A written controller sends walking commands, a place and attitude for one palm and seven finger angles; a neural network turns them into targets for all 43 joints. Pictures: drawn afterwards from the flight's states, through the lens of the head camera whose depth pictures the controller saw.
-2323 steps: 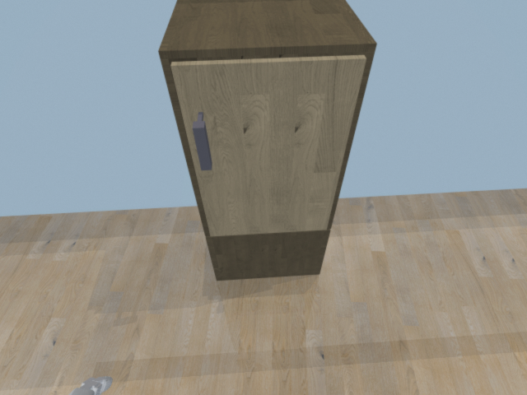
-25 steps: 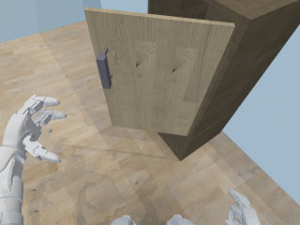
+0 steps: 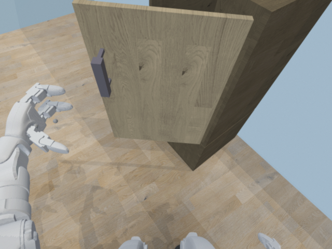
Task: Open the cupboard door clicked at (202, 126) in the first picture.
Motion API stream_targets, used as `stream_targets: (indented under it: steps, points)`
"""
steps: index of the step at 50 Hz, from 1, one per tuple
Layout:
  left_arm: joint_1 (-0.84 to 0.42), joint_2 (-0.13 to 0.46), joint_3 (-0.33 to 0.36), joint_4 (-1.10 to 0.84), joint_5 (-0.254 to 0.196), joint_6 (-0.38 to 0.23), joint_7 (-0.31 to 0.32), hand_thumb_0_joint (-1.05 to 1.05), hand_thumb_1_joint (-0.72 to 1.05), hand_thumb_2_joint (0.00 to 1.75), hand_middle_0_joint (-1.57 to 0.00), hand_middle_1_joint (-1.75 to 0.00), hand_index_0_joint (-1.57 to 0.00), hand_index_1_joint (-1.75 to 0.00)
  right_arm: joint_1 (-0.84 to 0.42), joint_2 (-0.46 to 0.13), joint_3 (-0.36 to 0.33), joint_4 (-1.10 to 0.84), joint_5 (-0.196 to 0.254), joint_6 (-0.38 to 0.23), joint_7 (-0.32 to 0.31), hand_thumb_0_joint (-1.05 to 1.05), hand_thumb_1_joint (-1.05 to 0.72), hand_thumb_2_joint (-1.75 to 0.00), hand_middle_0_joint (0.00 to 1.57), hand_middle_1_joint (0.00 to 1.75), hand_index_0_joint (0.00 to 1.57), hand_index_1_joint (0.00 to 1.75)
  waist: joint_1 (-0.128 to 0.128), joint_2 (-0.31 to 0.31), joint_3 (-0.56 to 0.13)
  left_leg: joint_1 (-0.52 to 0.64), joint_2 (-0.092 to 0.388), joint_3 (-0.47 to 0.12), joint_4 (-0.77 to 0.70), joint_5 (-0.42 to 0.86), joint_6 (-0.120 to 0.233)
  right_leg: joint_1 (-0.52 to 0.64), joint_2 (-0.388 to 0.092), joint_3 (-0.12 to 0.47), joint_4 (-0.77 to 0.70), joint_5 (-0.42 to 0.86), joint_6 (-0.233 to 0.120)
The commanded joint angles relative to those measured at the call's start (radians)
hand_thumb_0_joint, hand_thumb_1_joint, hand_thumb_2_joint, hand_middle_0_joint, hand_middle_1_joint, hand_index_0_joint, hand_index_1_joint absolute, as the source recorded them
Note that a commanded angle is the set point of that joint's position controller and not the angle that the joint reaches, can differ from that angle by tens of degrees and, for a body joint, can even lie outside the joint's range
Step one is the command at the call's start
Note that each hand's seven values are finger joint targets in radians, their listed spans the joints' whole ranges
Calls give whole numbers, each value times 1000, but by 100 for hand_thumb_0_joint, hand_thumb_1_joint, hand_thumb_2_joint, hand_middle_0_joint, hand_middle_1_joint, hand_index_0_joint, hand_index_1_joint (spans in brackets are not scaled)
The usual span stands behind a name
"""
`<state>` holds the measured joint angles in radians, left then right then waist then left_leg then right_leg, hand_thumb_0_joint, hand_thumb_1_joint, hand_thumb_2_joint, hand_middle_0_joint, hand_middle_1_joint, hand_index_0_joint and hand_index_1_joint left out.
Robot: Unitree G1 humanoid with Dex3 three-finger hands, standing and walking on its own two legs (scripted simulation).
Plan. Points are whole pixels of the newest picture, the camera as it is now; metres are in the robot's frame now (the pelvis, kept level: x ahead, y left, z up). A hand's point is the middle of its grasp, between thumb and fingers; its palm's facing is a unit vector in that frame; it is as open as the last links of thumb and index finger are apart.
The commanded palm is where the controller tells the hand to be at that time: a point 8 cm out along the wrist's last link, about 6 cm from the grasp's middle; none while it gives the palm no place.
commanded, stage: move the hooked fingers beside the handle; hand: left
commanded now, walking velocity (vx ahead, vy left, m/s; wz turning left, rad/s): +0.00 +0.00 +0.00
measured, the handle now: (103, 73) +0.55 +0.19 +0.06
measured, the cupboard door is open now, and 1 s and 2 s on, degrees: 48 48 48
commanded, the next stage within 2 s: slide the fingers in behind the handle in 1.68 s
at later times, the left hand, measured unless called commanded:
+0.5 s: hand (66, 99) +0.45 +0.25 +0.07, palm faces -0.06 -1.00 -0.01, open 14.0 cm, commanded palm +0.44 +0.30 +0.07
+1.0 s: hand (77, 77) +0.52 +0.25 +0.07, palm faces -0.06 -1.00 -0.02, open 14.0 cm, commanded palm +0.51 +0.28 +0.06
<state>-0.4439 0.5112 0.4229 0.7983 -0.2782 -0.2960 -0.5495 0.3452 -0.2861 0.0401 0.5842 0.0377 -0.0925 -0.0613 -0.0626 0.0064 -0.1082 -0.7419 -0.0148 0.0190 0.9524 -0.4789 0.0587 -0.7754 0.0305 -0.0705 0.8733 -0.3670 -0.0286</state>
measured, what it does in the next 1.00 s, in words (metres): stands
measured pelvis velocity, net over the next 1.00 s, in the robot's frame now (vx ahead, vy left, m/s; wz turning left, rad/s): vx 0.00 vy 0.01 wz -0.03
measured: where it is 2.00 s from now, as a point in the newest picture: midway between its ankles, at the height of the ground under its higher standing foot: outside the picture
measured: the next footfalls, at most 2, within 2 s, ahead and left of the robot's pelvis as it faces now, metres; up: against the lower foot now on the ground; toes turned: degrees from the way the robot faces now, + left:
none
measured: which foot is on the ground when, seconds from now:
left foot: down 0.00-1.00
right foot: down 0.00-1.00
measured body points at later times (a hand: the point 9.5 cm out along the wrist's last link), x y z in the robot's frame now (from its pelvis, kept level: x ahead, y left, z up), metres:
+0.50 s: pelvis -0.01 +0.01 -0.01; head +0.10 +0.03 +0.43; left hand +0.45 +0.31 +0.07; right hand +0.04 -0.27 -0.11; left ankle -0.01 +0.08 -0.69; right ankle +0.03 -0.11 -0.69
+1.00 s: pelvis +0.00 +0.01 -0.02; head +0.15 +0.04 +0.40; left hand +0.52 +0.30 +0.07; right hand -0.03 -0.26 -0.11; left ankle -0.01 +0.08 -0.69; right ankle +0.03 -0.11 -0.69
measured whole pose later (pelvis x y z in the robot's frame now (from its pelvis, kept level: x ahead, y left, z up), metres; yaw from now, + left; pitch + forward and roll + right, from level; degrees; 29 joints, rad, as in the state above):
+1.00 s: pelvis +0.00 +0.01 -0.02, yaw -2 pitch +24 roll -5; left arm -0.98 0.74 0.47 1.23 -0.11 -0.33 -0.47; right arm 0.43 -0.29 0.07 0.60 -0.01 0.08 -0.03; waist -0.20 0.02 -0.09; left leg -0.97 0.01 0.01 1.06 -0.51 0.07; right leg -0.99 0.05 -0.08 0.93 -0.37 -0.02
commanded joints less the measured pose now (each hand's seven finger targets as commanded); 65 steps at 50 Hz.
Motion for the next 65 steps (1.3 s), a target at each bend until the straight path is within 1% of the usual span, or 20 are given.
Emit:
stream_targets:
  steps: [1, 3, 8, 13, 18, 22, 25, 26, 29, 30, 35, 38, 42, 45, 46, 49, 52, 58, 62, 65]
  points:
    - [-369, 289, 64, -144, -6, -66, 21, 0, -50, 30, -30, -120, -30, -120, 70, -172, -68, -101, 4, -21, -11, 0, -90, -90, 20, 30, 20, 30, -2, 105, -342, 165, 27, -69, -134, 414, -53, 197, -3, 47, -62, 241, -5]
    - [-386, 297, 68, -144, 0, -77, 28, 0, -50, 30, -30, -120, -30, -120, 85, -174, -69, -101, 0, -10, -7, 0, -90, -90, 20, 30, 20, 30, -1, 108, -377, 200, 33, -74, -126, 482, -61, 191, 3, 44, -53, 266, -6]
    - [-489, 299, 59, -73, 14, -97, 44, 0, -50, 30, -30, -120, -30, -120, 99, -175, -67, -86, -3, 16, -1, 0, -90, -90, 20, 30, 20, 30, -24, 84, -372, 177, 35, -70, -113, 447, -54, 175, 6, 47, -50, 257, -3]
    - [-575, 310, 43, -20, 42, -112, 49, 0, -50, 30, -30, -120, -30, -120, 117, -179, -66, -72, -6, 38, 2, 0, -90, -90, 20, 30, 20, 30, -38, 117, -390, 198, 38, -78, -104, 462, -59, 135, 7, 43, -42, 243, -4]
    - [-625, 353, 70, 41, 51, -129, 50, 0, -50, 30, -30, -120, -30, -120, 134, -187, -65, -62, -11, 62, 4, 0, -90, -90, 20, 30, 20, 30, -37, 112, -406, 184, 39, -81, -93, 454, -59, 132, 11, 44, -35, 238, -5]
    - [-727, 343, 32, 100, 68, -128, 55, 0, -50, 30, -30, -120, -30, -120, 141, -188, -56, -56, -12, 76, 0, 0, -90, -90, 20, 30, 20, 30, -68, 126, -352, 139, 35, -86, -91, 382, -51, 90, 11, 42, -34, 195, -8]
    - [-785, 383, 42, 131, 94, -129, 70, 0, -50, 30, -30, -120, -30, -120, 161, -200, -57, -40, -17, 87, 1, 0, -90, -90, 20, 30, 20, 30, -79, 139, -367, 152, 41, -104, -87, 355, -55, 42, 10, 40, -30, 156, -7]
    - [-793, 354, 18, 151, 96, -127, 72, 0, -50, 30, -30, -120, -30, -120, 164, -197, -54, -40, -18, 87, 3, 0, -90, -90, 20, 30, 20, 30, -89, 152, -369, 160, 41, -105, -85, 354, -56, 26, 11, 38, -30, 149, -6]
    - [-842, 429, 73, 148, 100, -138, 79, 0, -50, 30, -30, -120, -30, -120, 185, -206, -57, -30, -24, 96, 2, 0, -90, -90, 20, 30, 20, 30, -86, 154, -447, 179, 42, -108, -61, 412, -59, 48, 13, 41, -16, 190, -6]
    - [-851, 406, 51, 150, 102, -138, 79, 0, -50, 30, -30, -120, -30, -120, 189, -203, -54, -31, -25, 98, 4, 0, -90, -90, 20, 30, 20, 30, -93, 171, -465, 184, 40, -106, -57, 429, -60, 47, 14, 41, -13, 199, -4]
    - [-867, 472, 79, 236, 126, -110, 85, 0, -50, 30, -30, -120, -30, -120, 212, -209, -44, -31, -29, 120, 8, 0, -90, -90, 20, 30, 20, 30, -107, 143, -415, 91, 39, -91, -40, 406, -42, 64, 17, 48, -12, 223, 1]
    - [-877, 511, 91, 238, 143, -106, 83, 0, -50, 30, -30, -120, -30, -120, 229, -210, -42, -43, -31, 133, 9, 0, -90, -90, 20, 30, 20, 30, -102, 165, -457, 92, 38, -83, -31, 437, -40, 89, 21, 53, -5, 258, -1]
    - [-963, 519, 80, 245, 144, -110, 82, 0, -50, 30, -30, -120, -30, -120, 245, -214, -37, -39, -34, 142, 8, 0, -90, -90, 20, 30, 20, 30, -138, 162, -437, 83, 43, -95, -15, 433, -37, 47, 26, 46, 1, 247, 0]
    - [-972, 516, 82, 233, 149, -113, 80, 0, -50, 30, -30, -120, -30, -120, 264, -218, -42, -29, -41, 149, 13, 0, -90, -90, 20, 30, 20, 30, -134, 234, -511, 167, 50, -108, -5, 513, -53, 14, 26, 41, 5, 261, 0]
    - [-930, 513, 85, 239, 150, -109, 78, 0, -50, 30, -30, -120, -30, -120, 270, -219, -45, -28, -42, 153, 15, 0, -90, -90, 20, 30, 20, 30, -129, 216, -524, 184, 54, -110, -3, 548, -55, 16, 27, 38, 6, 276, 0]
    - [-889, 448, 53, 225, 141, -95, 71, 0, -50, 30, -30, -120, -30, -120, 283, -212, -49, -26, -43, 168, 23, 0, -90, -90, 20, 30, 20, 30, -121, 257, -530, 261, 66, -123, -3, 673, -74, -23, 31, 25, 3, 298, 2]
    - [-836, 479, 92, 242, 132, -73, 77, 0, -50, 30, -30, -120, -30, -120, 289, -215, -52, -38, -41, 179, 23, 0, -90, -90, 20, 30, 20, 30, -116, 159, -497, 184, 60, -109, -6, 636, -55, 38, 36, 26, 0, 330, 1]
    - [-903, 520, 118, 119, 150, -125, 127, 0, -50, 30, -30, -120, -30, -120, 275, -205, -56, -49, -46, 184, 31, 0, -90, -90, 20, 30, 20, 30, -109, 231, -516, 222, 61, -102, -14, 616, -61, 42, 39, 35, -4, 321, 1]
    - [-923, 494, 99, 142, 147, -144, 135, 0, -50, 30, -30, -120, -30, -120, 267, -202, -52, -40, -43, 178, 29, 0, -90, -90, 20, 30, 20, 30, -128, 230, -480, 216, 58, -102, -16, 592, -60, 34, 38, 34, -7, 305, 0]
    - [-857, 478, 83, 199, 152, -117, 112, 0, -50, 30, -30, -120, -30, -120, 268, -206, -52, -34, -41, 182, 27, 0, -90, -90, 20, 30, 20, 30, -120, 210, -474, 215, 60, -101, -20, 602, -60, 42, 36, 33, -13, 310, 3]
